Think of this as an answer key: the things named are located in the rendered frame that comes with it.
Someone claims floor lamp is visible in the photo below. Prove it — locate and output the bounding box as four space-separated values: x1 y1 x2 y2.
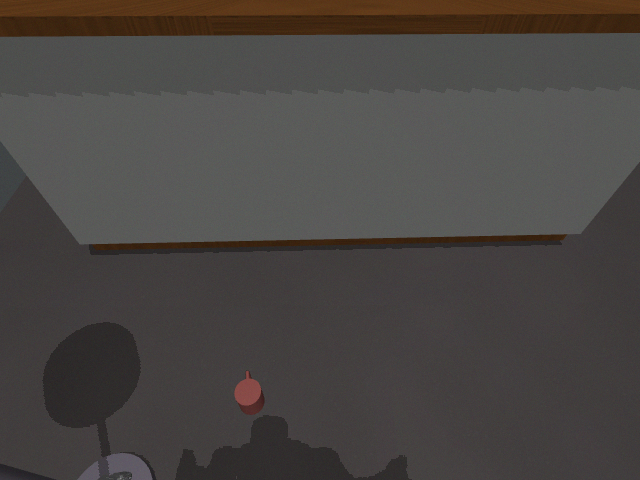
0 453 156 480

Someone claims mug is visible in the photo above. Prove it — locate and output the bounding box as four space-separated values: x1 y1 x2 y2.
234 370 265 415

